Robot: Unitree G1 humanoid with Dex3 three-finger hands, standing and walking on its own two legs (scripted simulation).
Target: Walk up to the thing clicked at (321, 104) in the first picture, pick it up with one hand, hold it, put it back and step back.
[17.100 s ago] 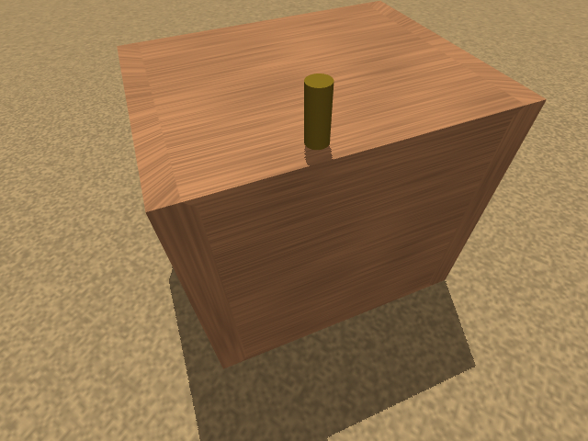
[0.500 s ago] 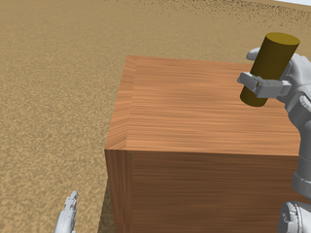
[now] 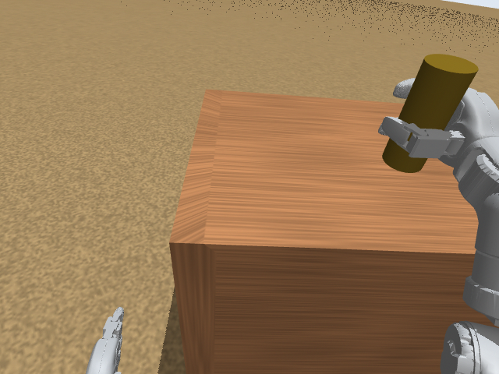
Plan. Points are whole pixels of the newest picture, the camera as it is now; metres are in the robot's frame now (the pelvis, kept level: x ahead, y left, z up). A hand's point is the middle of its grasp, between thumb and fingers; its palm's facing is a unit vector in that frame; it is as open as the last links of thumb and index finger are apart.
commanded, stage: hold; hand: right
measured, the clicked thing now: (423, 118) +0.33 -0.17 +0.32
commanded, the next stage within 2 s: crouch in 0.70 s
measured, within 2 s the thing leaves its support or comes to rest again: neither
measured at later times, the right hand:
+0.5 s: hand (412, 119) +0.33 -0.16 +0.32, palm faces +0.07 +1.00 -0.04, open 7.4 cm
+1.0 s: hand (415, 124) +0.33 -0.16 +0.31, palm faces +0.07 +1.00 -0.03, open 7.5 cm
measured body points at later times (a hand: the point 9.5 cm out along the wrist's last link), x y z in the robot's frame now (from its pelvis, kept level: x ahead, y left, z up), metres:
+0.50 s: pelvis +0.00 +0.00 +0.00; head -0.06 +0.04 +0.44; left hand +0.18 +0.25 -0.08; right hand +0.32 -0.21 +0.32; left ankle +0.02 +0.12 -0.73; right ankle +0.03 -0.13 -0.73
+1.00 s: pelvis -0.01 +0.00 +0.00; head -0.07 +0.04 +0.44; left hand +0.17 +0.25 -0.07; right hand +0.32 -0.22 +0.32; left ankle +0.02 +0.12 -0.73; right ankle +0.03 -0.13 -0.73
